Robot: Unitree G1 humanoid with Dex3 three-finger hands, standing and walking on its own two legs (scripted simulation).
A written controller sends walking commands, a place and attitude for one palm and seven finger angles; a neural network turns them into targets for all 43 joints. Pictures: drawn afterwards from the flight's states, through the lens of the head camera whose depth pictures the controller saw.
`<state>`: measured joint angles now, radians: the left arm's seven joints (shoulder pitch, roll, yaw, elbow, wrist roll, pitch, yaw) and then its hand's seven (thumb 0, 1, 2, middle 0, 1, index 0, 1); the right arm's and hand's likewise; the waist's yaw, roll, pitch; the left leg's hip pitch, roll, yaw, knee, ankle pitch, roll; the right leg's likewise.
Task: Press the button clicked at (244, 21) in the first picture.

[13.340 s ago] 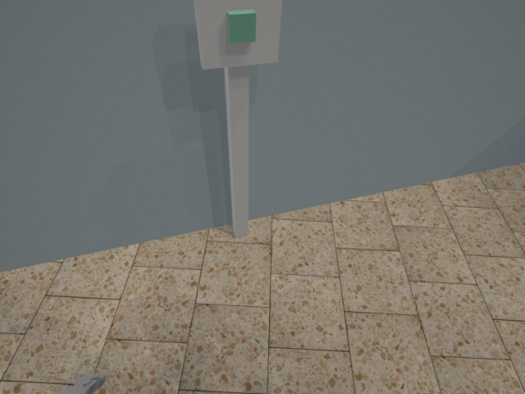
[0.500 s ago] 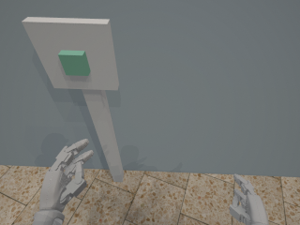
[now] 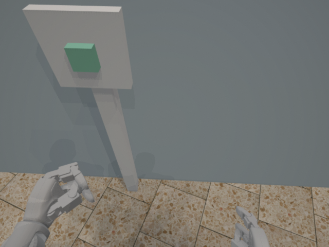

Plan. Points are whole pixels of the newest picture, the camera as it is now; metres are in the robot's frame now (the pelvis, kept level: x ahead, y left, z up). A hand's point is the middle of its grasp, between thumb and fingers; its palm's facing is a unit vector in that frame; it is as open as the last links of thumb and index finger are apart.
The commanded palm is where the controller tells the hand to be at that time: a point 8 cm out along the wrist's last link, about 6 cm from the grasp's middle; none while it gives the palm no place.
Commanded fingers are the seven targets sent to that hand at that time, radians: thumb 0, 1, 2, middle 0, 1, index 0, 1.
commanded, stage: raise the hand and make a fist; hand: left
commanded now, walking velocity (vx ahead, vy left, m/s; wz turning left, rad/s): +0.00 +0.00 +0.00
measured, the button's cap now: (83, 57) +0.51 +0.22 +0.21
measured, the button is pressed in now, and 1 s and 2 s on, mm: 0 0 0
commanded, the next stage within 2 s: aim a knuckle at the button in 1.20 s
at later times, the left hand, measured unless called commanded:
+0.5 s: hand (33, 166) +0.23 +0.24 +0.16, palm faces +0.04 -1.00 -0.08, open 3.1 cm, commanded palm +0.20 +0.28 +0.16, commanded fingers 0.00 0.90 0.90 -1.30 -1.50 -1.30 -1.50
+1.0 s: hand (32, 149) +0.25 +0.23 +0.20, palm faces +0.00 -1.00 -0.07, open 3.1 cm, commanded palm +0.21 +0.28 +0.21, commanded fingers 0.00 0.90 0.90 -1.30 -1.50 -1.30 -1.50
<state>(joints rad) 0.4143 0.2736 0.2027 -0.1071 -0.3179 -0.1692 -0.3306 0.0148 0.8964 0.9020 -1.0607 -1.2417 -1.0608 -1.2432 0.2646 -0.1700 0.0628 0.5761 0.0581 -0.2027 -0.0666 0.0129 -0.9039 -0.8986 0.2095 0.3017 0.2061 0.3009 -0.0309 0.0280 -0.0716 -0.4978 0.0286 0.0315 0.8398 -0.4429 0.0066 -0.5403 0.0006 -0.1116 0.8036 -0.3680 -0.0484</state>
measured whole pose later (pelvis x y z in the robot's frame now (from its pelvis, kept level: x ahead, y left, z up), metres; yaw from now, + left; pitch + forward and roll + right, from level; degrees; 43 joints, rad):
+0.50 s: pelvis +0.02 +0.03 +0.02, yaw +1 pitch +0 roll -2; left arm 0.30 0.29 0.27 -0.25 -0.31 -0.05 -0.28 0.02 0.90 0.90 -1.30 -1.50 -1.30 -1.50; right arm 0.23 -0.23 0.07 0.58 0.06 -0.33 -0.07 0.01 -0.91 -0.90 0.20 0.30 0.20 0.30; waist 0.05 0.04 -0.07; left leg -0.25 0.00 0.03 0.65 -0.39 0.04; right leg -0.28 -0.02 -0.11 0.59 -0.31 -0.01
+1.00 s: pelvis +0.01 +0.01 +0.03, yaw +1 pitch -3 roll +0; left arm 0.14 0.34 0.34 -0.24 -0.33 0.25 -0.34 0.01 0.90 0.90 -1.30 -1.50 -1.30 -1.50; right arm 0.20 -0.25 0.09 0.62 0.07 -0.22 -0.08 0.01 -0.91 -0.90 0.21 0.30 0.20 0.30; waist 0.04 0.05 -0.03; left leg -0.13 -0.01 0.04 0.50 -0.30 0.03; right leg -0.18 -0.01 -0.10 0.48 -0.24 -0.02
